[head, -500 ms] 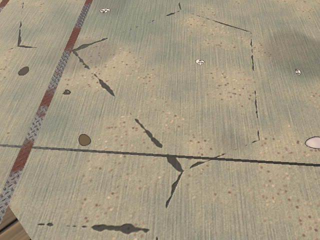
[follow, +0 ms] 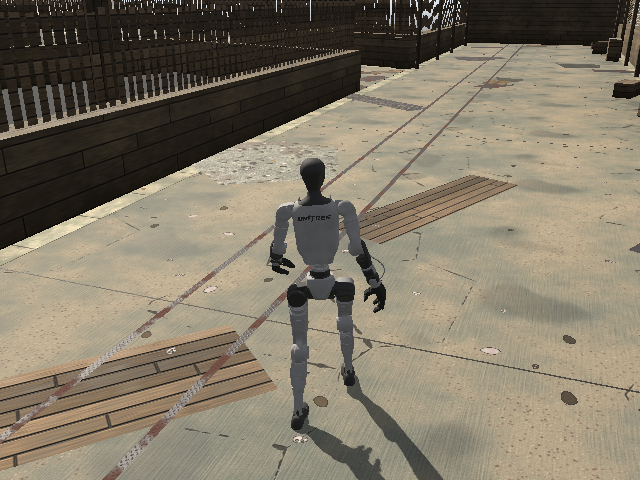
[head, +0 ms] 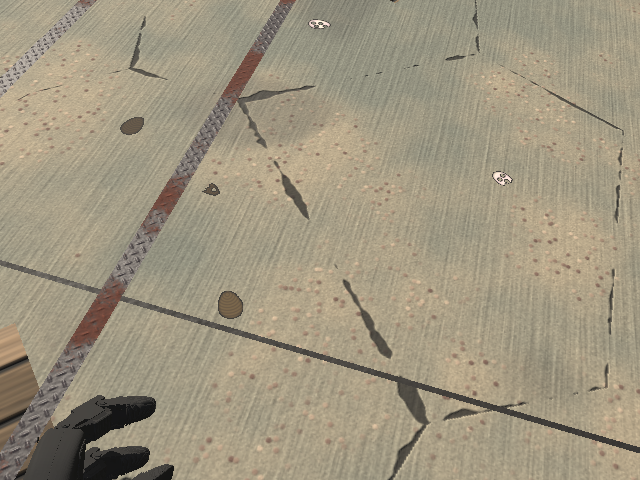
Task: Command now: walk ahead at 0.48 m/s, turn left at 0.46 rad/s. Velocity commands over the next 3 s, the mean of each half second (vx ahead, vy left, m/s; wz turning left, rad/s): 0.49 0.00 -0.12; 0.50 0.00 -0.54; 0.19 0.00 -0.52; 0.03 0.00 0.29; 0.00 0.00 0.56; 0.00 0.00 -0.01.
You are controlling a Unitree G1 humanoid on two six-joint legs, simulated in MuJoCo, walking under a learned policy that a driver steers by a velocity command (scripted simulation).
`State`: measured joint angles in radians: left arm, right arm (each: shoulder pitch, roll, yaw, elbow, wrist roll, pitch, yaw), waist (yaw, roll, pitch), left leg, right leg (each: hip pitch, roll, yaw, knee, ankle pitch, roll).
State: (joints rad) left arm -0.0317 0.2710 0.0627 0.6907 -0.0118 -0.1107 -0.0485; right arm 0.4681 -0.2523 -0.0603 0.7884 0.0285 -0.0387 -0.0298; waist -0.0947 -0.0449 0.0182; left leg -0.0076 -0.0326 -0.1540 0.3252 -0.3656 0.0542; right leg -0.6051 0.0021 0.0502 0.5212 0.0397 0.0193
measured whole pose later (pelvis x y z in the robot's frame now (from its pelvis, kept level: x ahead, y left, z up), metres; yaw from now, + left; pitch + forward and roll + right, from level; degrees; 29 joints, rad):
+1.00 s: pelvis +0.52 -0.06 -0.01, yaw -25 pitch +2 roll +2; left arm 0.05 0.28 0.05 0.62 -0.02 -0.02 -0.06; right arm 0.36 -0.31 -0.08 0.82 0.02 -0.07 -0.01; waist -0.10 -0.04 0.04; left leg 0.08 0.03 0.23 0.27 -0.37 -0.04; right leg -0.62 -0.07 -0.02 0.66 -0.09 -0.05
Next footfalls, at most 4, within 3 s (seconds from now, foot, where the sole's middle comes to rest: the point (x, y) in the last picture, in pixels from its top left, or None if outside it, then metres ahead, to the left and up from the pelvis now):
0.08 right None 0.23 -0.13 -0.78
0.54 left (233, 475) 0.48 0.10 -0.78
1.06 right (389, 382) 0.66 -0.25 -0.78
1.52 left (331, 305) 0.86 -0.14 -0.78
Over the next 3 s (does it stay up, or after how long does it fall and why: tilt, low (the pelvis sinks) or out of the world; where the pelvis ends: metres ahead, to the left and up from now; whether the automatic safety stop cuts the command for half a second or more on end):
stays up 0.75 -0.15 -0.01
